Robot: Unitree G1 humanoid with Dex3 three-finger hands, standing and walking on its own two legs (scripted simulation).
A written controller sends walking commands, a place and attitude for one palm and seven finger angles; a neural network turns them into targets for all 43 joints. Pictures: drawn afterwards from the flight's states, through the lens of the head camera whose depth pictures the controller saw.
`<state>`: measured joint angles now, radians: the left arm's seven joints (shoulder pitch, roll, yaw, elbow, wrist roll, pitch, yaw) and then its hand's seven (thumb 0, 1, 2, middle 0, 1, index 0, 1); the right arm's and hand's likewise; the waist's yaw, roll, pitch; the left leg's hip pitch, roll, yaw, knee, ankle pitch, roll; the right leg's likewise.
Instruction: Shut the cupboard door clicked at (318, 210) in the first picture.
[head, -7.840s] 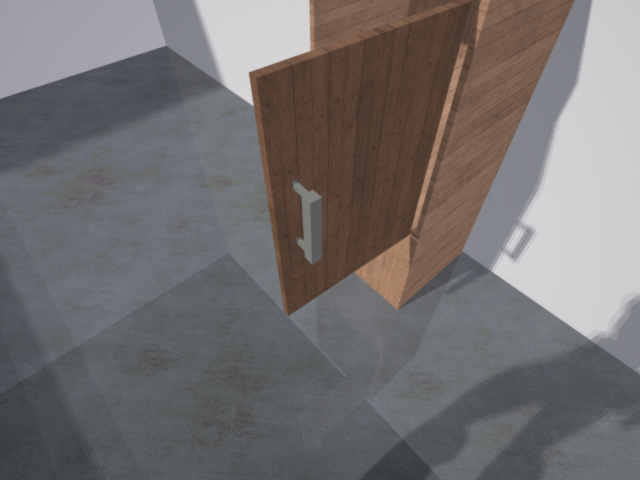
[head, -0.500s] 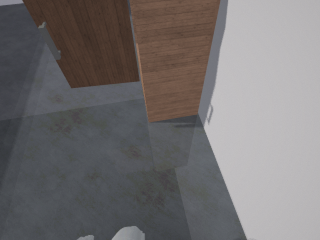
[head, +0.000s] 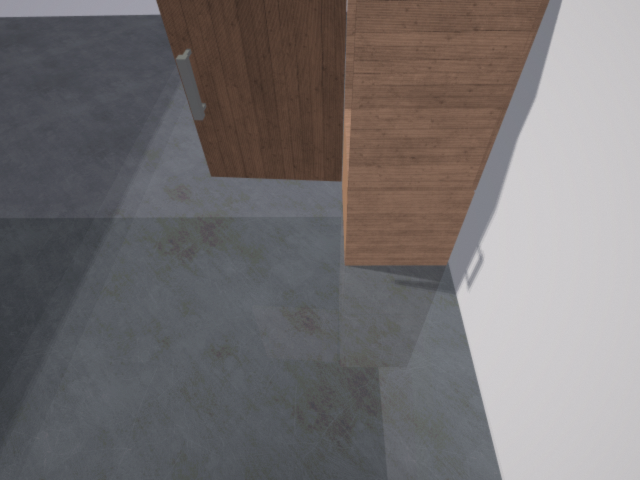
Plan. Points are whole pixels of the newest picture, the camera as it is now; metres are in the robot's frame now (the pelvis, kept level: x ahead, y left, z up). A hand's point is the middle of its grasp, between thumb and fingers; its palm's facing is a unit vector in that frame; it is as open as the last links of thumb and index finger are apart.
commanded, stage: take the last steps up to it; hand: left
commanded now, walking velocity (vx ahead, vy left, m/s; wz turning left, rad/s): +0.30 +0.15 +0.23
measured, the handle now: (193, 85) +0.97 +0.39 -0.01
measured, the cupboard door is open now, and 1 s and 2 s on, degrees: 86 86 86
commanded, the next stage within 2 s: come to a stop and stand still in 1.18 s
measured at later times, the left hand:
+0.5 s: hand out of the picture +0.03 +0.25 -0.18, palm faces +0.19 -0.97 -0.17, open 7.4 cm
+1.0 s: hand (179, 310) +0.40 +0.29 -0.14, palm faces +0.06 -0.98 -0.21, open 7.3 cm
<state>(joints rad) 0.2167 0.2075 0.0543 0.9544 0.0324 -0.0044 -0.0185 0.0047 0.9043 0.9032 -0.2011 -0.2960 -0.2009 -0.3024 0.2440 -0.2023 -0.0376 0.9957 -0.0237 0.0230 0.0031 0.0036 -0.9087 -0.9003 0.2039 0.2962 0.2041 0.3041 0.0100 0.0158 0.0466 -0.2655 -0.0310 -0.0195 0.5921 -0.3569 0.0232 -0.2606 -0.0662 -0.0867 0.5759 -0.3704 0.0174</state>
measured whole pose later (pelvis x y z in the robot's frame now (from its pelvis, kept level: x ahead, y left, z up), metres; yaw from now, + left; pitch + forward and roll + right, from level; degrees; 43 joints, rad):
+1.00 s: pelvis +0.32 +0.12 +0.01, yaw +3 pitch +0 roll +1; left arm 0.17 0.14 0.04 0.97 0.02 -0.06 0.00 0.00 0.91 0.90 -0.20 -0.30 -0.20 -0.30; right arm 0.31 -0.19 -0.04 1.11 -0.03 0.00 0.01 0.01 -0.91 -0.90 0.20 0.30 0.20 0.30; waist -0.03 0.03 0.07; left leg -0.40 0.04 0.05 1.03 -0.36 -0.01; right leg -0.23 -0.04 -0.13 0.49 -0.26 -0.03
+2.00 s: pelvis +0.47 +0.16 +0.01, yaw +2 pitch +1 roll +0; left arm 0.19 0.17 0.02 1.01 0.02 0.01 0.03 0.00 0.91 0.90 -0.21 -0.30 -0.21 -0.30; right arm 0.21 -0.19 -0.04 1.05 -0.01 0.04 -0.02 0.01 -0.91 -0.90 0.20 0.30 0.20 0.30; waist 0.00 -0.01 0.06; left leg -0.22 0.00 0.03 0.53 -0.33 -0.05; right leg -0.22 -0.03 -0.05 0.51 -0.30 -0.01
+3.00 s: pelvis +0.47 +0.16 +0.01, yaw +0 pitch +0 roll +1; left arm 0.20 0.19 -0.02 1.09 0.01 -0.01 0.02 0.00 0.90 0.90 -0.20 -0.30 -0.20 -0.30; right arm 0.23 -0.19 0.02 1.12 -0.02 -0.02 -0.02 0.01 -0.90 -0.90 0.20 0.30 0.20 0.30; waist 0.00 0.00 0.04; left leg -0.14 0.00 0.07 0.39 -0.25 0.00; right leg -0.19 -0.02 -0.02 0.46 -0.27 -0.01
